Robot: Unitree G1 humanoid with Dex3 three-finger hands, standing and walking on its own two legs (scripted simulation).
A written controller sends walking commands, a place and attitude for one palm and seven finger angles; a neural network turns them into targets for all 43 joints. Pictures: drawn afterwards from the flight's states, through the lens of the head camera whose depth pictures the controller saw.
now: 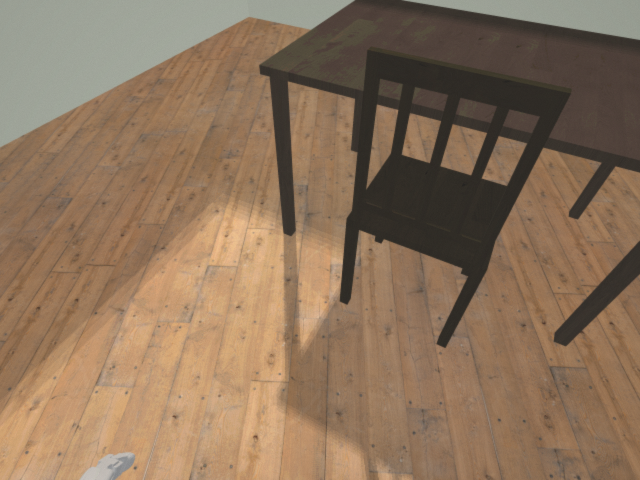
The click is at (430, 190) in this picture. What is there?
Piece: chair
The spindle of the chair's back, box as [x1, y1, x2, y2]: [415, 95, 459, 221]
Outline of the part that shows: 458,97 448,95 415,217 415,219 423,221 459,100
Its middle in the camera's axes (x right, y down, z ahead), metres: +0.26 -0.17 +0.90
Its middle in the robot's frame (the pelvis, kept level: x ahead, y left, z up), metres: +0.79 -0.23 -0.07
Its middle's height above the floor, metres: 0.70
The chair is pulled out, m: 0.00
